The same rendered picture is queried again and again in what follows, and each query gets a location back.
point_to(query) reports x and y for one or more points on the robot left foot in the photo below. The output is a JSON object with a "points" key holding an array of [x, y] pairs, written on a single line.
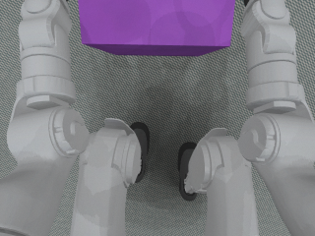
{"points": [[143, 134]]}

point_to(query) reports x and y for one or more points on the carton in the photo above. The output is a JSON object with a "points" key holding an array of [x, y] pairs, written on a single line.
{"points": [[188, 28]]}

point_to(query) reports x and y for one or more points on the right robot thigh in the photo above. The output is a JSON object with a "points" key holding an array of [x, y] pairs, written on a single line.
{"points": [[231, 205]]}

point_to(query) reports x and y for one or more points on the left robot upper arm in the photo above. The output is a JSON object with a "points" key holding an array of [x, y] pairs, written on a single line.
{"points": [[46, 144]]}

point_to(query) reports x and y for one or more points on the right robot upper arm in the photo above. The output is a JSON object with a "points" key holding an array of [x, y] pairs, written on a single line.
{"points": [[282, 150]]}

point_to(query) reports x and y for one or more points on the right robot forearm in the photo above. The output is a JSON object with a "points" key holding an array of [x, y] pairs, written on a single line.
{"points": [[271, 60]]}

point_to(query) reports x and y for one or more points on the left robot forearm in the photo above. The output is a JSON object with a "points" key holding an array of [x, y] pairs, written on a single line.
{"points": [[45, 57]]}

